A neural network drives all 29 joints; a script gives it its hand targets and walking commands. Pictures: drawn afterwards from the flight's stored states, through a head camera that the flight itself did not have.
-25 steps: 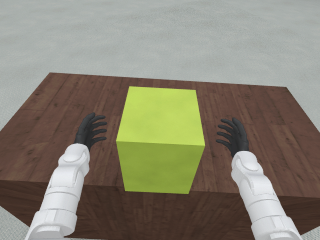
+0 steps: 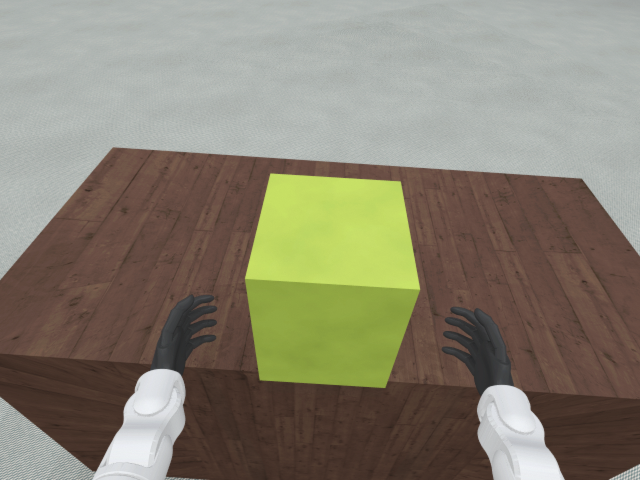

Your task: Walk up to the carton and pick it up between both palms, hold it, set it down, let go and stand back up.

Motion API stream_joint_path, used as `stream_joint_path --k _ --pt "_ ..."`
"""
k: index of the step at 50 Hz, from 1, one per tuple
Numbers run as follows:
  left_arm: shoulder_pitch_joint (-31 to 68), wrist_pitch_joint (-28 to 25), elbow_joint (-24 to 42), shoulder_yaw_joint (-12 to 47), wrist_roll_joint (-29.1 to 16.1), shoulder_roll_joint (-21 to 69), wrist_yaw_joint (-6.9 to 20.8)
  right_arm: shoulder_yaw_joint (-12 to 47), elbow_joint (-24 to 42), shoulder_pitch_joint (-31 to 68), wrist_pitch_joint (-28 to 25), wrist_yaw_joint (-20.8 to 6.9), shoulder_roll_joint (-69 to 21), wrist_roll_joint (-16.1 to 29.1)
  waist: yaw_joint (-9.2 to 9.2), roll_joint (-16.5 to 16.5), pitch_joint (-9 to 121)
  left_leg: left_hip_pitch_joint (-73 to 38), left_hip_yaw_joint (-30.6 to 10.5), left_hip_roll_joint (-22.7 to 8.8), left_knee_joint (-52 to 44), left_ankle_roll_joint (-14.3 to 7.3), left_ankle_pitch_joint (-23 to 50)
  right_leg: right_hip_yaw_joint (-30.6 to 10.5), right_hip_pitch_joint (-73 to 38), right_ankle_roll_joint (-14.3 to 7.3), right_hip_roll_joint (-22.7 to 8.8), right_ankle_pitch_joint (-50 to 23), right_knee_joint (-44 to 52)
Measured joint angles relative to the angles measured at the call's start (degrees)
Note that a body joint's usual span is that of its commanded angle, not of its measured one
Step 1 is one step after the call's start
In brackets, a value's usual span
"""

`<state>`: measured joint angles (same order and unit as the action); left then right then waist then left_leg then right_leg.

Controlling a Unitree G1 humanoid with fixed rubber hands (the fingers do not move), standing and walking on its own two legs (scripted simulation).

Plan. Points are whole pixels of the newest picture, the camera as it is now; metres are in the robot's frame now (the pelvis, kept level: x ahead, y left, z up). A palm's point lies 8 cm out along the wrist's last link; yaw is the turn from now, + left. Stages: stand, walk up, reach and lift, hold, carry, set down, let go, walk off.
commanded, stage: set down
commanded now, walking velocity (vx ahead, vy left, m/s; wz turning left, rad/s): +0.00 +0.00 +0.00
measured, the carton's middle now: (328, 282) +0.42 +0.02 +0.01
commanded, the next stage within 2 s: let go in 1.42 s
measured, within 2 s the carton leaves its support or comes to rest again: neither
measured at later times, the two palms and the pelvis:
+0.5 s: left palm (168, 426) +0.21 +0.21 -0.04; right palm (494, 444) +0.21 -0.20 -0.03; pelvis +0.02 +0.00 +0.00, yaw +1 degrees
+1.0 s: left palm (148, 459) +0.18 +0.23 -0.06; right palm (496, 474) +0.19 -0.20 -0.06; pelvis +0.03 +0.00 +0.00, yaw +0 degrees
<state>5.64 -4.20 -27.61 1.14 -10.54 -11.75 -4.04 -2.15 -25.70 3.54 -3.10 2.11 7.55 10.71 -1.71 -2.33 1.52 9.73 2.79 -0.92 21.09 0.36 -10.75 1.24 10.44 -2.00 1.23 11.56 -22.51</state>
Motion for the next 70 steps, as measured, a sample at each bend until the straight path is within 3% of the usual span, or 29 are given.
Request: stream_joint_path --k 9,16,21,29,40,50,70 --pt "-3.2 -6.8 -2.9 1.4 0.7 0.4 0.4 1.8 -4.9 -1.0 -6.0 -0.1 -0.2 0.3 0.29 0.2 -0.3 0.4 -0.2 -0.2 1.1 0.1 -0.9 0.2 -0.1 0.0 0.1 0.5 -0.3" --pt "-10.5 -11.6 -2.5 1.1 2.8 1.1 1.7 3.3 -7.5 -7.6 -12.9 -0.1 -0.5 0.0 0.58 0.4 -0.5 -2.1 -0.5 -0.4 1.3 0.3 -2.1 0.4 -3.1 -0.1 0.4 1.3 0.4" --pt "-14.6 -12.6 -2.9 1.9 2.4 0.6 1.5 3.5 -8.6 -12.1 -15.1 -0.5 -0.7 -0.9 0.68 0.2 -1.0 -3.3 -0.7 -0.4 2.0 0.4 -3.0 0.6 -4.2 -0.2 0.4 2.4 -0.4" --pt "-13.0 -8.4 -2.7 3.0 1.1 -0.6 0.5 3.5 -7.6 -11.7 -12.5 -0.7 -0.3 -2.2 0.65 -0.4 -2.6 -2.9 -0.3 -0.1 2.5 0.3 -3.2 0.2 -3.0 -0.2 0.1 3.2 -2.4" --pt "-16.3 -2.7 0.5 -0.8 5.8 0.3 3.7 4.8 -7.8 -13.5 -12.7 0.1 0.2 -3.2 0.40 0.4 -3.3 -6.5 0.1 -0.5 0.4 0.3 -3.2 -0.3 -7.1 -0.1 0.6 2.3 1.3" --pt "-21.0 1.7 1.5 -0.7 7.6 0.0 2.9 2.8 -10.3 -17.4 -11.0 -1.6 0.8 -6.1 -0.42 0.6 -4.2 -7.7 0.1 -0.3 -0.8 0.1 -2.9 -0.3 -8.5 0.2 0.4 1.8 2.7" --pt "-17.7 9.1 -2.6 -1.6 10.2 0.2 3.7 1.7 -15.1 -14.8 -7.6 -2.6 1.1 -10.2 0.22 1.1 -5.3 -6.5 0.4 -0.2 0.0 -0.3 -2.4 -0.5 -7.4 0.5 0.3 1.0 2.2"
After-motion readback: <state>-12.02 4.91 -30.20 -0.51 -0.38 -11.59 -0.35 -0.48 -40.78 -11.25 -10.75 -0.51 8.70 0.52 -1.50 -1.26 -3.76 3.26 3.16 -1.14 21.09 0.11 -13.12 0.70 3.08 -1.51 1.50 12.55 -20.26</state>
